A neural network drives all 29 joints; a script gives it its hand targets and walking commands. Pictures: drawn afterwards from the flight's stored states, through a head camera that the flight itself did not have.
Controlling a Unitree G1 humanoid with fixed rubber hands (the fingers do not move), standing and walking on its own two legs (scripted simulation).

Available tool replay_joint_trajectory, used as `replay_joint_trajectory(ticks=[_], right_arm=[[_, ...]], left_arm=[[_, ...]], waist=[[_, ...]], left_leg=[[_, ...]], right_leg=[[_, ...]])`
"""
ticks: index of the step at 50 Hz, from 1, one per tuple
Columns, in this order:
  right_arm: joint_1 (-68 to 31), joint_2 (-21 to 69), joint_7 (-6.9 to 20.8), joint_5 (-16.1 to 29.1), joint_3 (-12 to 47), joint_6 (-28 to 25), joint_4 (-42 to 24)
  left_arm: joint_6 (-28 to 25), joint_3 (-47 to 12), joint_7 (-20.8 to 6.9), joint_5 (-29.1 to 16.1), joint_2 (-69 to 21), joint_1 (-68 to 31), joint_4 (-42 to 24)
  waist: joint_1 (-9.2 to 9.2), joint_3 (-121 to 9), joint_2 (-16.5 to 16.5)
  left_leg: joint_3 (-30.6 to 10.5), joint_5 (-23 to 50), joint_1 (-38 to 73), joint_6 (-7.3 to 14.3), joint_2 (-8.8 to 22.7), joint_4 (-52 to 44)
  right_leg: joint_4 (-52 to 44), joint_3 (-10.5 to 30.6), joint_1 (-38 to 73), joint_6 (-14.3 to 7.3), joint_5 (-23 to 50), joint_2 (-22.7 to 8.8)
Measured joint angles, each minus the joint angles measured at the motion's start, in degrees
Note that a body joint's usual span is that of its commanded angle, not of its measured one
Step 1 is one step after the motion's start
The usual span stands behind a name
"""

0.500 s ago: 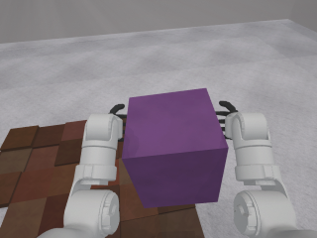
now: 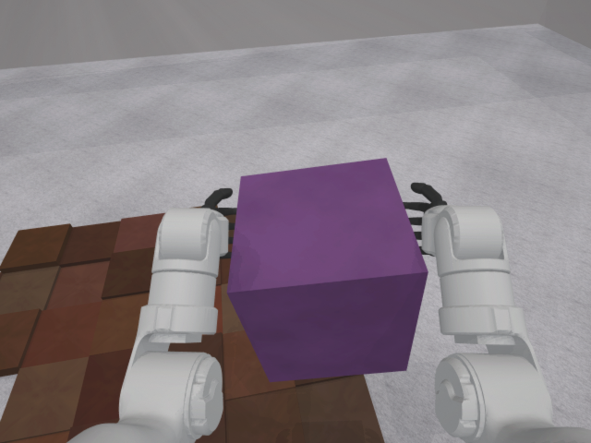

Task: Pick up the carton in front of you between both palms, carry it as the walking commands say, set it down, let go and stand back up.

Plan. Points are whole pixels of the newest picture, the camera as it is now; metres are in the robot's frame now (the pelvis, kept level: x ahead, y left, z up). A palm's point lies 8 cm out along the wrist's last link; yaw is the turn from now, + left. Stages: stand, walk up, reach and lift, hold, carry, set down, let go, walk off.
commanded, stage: carry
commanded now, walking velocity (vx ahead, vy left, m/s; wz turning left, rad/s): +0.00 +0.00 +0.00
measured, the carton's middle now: (325, 275) +0.34 +0.00 +0.05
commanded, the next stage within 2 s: none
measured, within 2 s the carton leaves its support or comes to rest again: neither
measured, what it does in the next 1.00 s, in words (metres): walks ahead: right foot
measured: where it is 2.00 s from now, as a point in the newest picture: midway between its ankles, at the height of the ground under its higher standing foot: (321, 285)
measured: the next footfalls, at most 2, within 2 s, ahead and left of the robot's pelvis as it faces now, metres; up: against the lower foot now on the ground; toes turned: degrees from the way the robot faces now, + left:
right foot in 0.80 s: +0.42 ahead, -0.09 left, +0.00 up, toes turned -6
left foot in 1.30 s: +0.74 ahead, +0.06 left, +0.01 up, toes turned +7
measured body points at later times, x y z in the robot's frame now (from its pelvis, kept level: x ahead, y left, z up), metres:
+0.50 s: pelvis +0.09 +0.03 +0.00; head +0.06 +0.03 +0.45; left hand +0.45 +0.17 +0.12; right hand +0.44 -0.13 +0.12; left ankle +0.06 +0.09 -0.74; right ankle +0.02 -0.09 -0.68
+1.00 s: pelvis +0.34 -0.04 -0.01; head +0.40 -0.05 +0.44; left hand +0.72 +0.13 +0.13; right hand +0.75 -0.17 +0.13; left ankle +0.30 +0.10 -0.65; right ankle +0.37 -0.09 -0.74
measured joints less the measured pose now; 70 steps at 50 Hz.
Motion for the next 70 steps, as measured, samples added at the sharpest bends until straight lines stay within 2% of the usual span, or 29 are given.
replay_joint_trajectory(ticks=[4, 7, 14, 16, 18, 20, 22, 24, 26, 29, 33, 38, 40, 42, 44, 45, 47, 55, 59, 62, 64, 65, 66, 67, 69, 70], right_arm=[[-0.02, 0.00, 0.00, 0.00, 0.01, -0.01, 0.05], [0.03, 0.14, 0.00, -0.10, 0.11, 0.02, 0.29], [1.60, -0.71, 0.06, 0.97, 0.50, 0.20, 0.46], [1.37, -1.08, 0.12, 1.33, 0.39, -0.02, 0.96], [0.76, -1.12, 0.15, 1.39, 0.35, -0.31, 1.74], [-0.49, -0.63, 0.14, 0.90, 0.36, -0.75, 2.93], [-0.96, 0.26, 0.04, -0.09, 0.78, -1.45, 3.72], [-0.30, 0.44, 0.03, -0.32, 1.27, -1.41, 3.06], [0.52, 0.17, -0.22, 0.37, 1.87, -0.84, 1.16], [0.25, -0.19, -0.97, 1.53, 2.10, 0.29, -2.65], [-2.37, -0.47, -1.76, 2.68, 1.03, 1.73, -8.20], [-7.14, -0.65, -2.00, 2.69, -0.57, 3.70, -11.76], [-8.95, -1.28, -2.10, 2.75, -1.04, 4.86, -11.62], [-10.84, -2.52, -2.09, 3.16, -1.45, 5.37, -10.58], [-11.66, -2.78, -2.08, 3.15, -2.29, 6.01, -9.48], [-11.88, -2.58, -2.08, 2.87, -2.52, 6.42, -9.02], [-12.27, -1.99, -2.08, 2.12, -3.07, 7.22, -8.68], [-10.82, 1.03, -1.56, -1.70, -4.44, 5.11, -7.51], [-6.04, 2.53, -0.66, -3.23, -4.04, 3.06, -6.86], [-2.30, 2.73, -0.36, -2.86, -2.74, 1.65, -7.80], [-0.78, 2.85, -0.34, -2.48, -1.65, 0.63, -8.41], [-0.48, 2.96, -0.35, -2.42, -1.08, 0.05, -8.45], [-0.33, 3.12, -0.35, -2.42, -0.62, -0.92, -8.49], [-0.46, 3.22, -0.42, -2.43, -0.18, -1.76, -8.30], [-0.45, 3.18, -0.80, -2.11, 0.37, -2.51, -8.13], [-0.22, 3.00, -0.97, -1.64, 0.42, -2.55, -8.39]], left_arm=[[0.02, 0.00, 0.00, 0.01, 0.00, 0.02, -0.02], [0.14, -0.01, 0.00, -0.11, 0.12, 0.27, -0.03], [0.41, -0.62, 0.56, 0.48, -0.98, 1.32, 0.32], [0.39, -0.84, 0.76, 0.55, -1.12, 1.22, 0.50], [0.48, -0.87, 0.87, 0.45, -0.91, 1.10, 0.49], [0.68, -0.57, 0.83, 0.02, -0.12, 0.88, 0.26], [0.29, -0.19, 0.65, -0.41, 0.68, 1.09, 0.47], [0.27, -0.04, 0.43, -0.58, 0.89, 1.03, 0.71], [0.69, -0.27, 0.68, -0.66, 0.84, 0.83, -0.08], [1.66, -0.23, 0.99, -1.23, 0.95, 0.25, -3.47], [3.33, 0.90, 1.61, -1.84, 1.03, -1.86, -9.64], [5.59, 2.76, 1.85, -1.73, 1.14, -5.48, -14.51], [6.33, 3.18, 2.07, -1.41, 1.05, -7.53, -13.80], [6.15, 3.71, 2.05, -0.75, 0.51, -9.40, -12.41], [6.51, 4.12, 2.04, -0.22, 0.10, -10.38, -10.97], [6.88, 4.40, 2.02, -0.16, -0.01, -10.25, -10.76], [7.60, 4.96, 2.01, -0.13, -0.26, -9.84, -10.99], [5.39, 6.80, 0.94, 2.18, -2.54, -6.14, -10.64], [3.32, 6.12, 0.85, 2.98, -4.01, -1.30, -9.76], [1.86, 4.71, 0.83, 2.95, -4.29, 1.53, -9.88], [1.32, 3.68, 0.82, 2.51, -3.62, 2.54, -10.42], [1.13, 3.27, 0.81, 2.13, -3.01, 2.73, -10.69], [0.65, 2.68, 0.80, 1.56, -2.05, 2.49, -10.66], [0.17, 2.30, 0.80, 0.95, -1.16, 2.20, -10.50], [-0.28, 1.87, 0.92, 0.13, -0.26, 1.77, -10.11], [-0.23, 1.74, 1.01, -0.02, -0.19, 1.56, -10.08]], waist=[[-0.01, -0.02, -0.05], [-0.06, -0.58, -0.29], [-0.44, -2.69, -0.56], [-0.32, -2.94, -0.94], [-0.28, -2.91, -1.59], [-0.44, -2.88, -1.94], [-1.25, -3.05, -1.03], [-1.88, -2.51, 0.16], [-2.34, -1.33, 0.52], [-2.97, 1.07, 0.46], [-3.28, 3.83, -0.18], [-3.08, 4.69, -0.63], [-2.50, 4.55, -0.49], [-1.09, 5.26, 1.48], [-0.36, 6.33, 1.33], [-0.12, 6.83, 1.25], [0.26, 7.82, 1.02], [1.51, 7.48, 1.11], [1.71, 5.46, 1.21], [1.61, 4.73, 1.22], [1.10, 4.67, 0.69], [0.62, 4.77, 0.42], [-0.07, 5.38, -0.80], [-0.75, 6.13, -1.45], [-1.87, 7.47, -1.42], [-2.33, 8.01, -1.26]], left_leg=[[0.07, 0.12, -0.09, -0.02, 0.00, -0.03], [0.23, -0.38, -0.42, 0.00, -0.12, 0.60], [0.24, -11.06, -0.83, -1.06, 0.03, 5.03], [0.72, -11.40, -0.19, -1.48, 0.13, 4.04], [1.86, -8.44, 1.54, -1.51, -0.30, 1.72], [2.93, -4.28, 2.87, 0.01, -1.07, 0.68], [3.14, -5.57, 2.90, 1.29, -1.08, 2.03], [2.58, -7.49, 3.77, 1.62, -0.63, 1.62], [1.99, -7.61, 5.56, 1.12, -0.37, -0.44], [1.27, -7.41, 8.78, 0.78, -0.24, -3.90], [0.54, -8.71, 12.83, -0.10, -0.24, -6.76], [-0.04, -14.25, 17.56, -2.07, -0.24, -5.87], [-0.51, -18.48, 17.68, -2.83, 0.21, 0.56], [-2.38, -20.99, 11.93, -2.71, 1.43, 17.13], [-4.28, -19.45, 3.70, -1.92, 0.14, 33.68], [-4.44, -17.88, 0.02, -1.48, -0.08, 38.10], [-4.03, -14.97, -6.60, -1.09, 0.24, 41.14], [-2.82, -7.64, -23.36, -1.85, 3.08, 33.89], [-1.20, -0.99, -23.71, -1.87, 3.23, 22.38], [1.25, 4.26, -20.24, -0.51, 1.93, 11.36], [3.34, 6.35, -16.37, 0.91, 0.27, 5.68], [4.23, 6.40, -13.80, 1.78, -0.46, 3.31], [4.89, 5.64, -13.51, 3.13, -1.06, 4.95], [5.23, 4.04, -13.63, 4.01, -1.24, 7.25], [5.18, 1.37, -12.48, 4.88, -1.27, 8.77], [5.04, 0.86, -11.41, 4.95, -1.35, 8.19]], right_leg=[[-0.21, 0.05, 0.06, 0.14, -0.59, -0.02], [-1.25, 0.31, 0.83, 0.77, -4.77, -0.11], [-3.92, 0.11, 3.28, -1.26, -4.88, -0.17], [-4.70, 0.24, 4.29, -1.33, -5.29, -0.60], [-4.22, 0.58, 5.11, -0.81, -6.43, -1.55], [-0.36, 0.65, 4.36, -0.11, -8.11, -2.85], [9.13, 0.67, 0.14, 0.16, -10.16, -3.06], [19.03, 0.62, -5.69, 0.14, -10.58, -2.63], [23.76, 0.20, -10.97, 0.51, -7.56, -3.15], [23.26, -0.04, -17.26, 1.50, -2.10, -4.54], [15.50, -0.24, -22.13, 1.77, 7.31, -5.60], [1.47, -2.06, -20.12, -0.36, 18.10, -4.59], [-3.89, -4.03, -15.46, -1.37, 18.12, -3.71], [0.02, -5.24, -14.87, -1.96, 10.42, -2.62], [1.57, -5.40, -14.05, -3.45, 9.22, -2.63], [1.28, -5.32, -13.14, -3.68, 8.41, -2.47], [-0.74, -5.12, -10.75, -3.91, 7.09, -2.17], [-6.34, -3.66, -1.61, -4.42, 2.47, -0.78], [-8.63, -2.74, 4.55, -3.74, -1.21, -0.32], [-9.49, -2.39, 9.47, -2.64, -4.77, -0.14], [-7.17, -2.14, 11.74, -1.42, -8.35, -0.46], [-2.95, -2.02, 11.57, -0.68, -10.58, -0.74], [4.41, -1.92, 9.34, -0.23, -10.60, -1.92], [14.10, -0.06, 5.67, -0.08, -9.01, -1.93], [31.17, 3.16, -2.25, -0.40, -7.18, -0.92], [35.92, 3.74, -5.80, -0.51, -5.67, -1.00]])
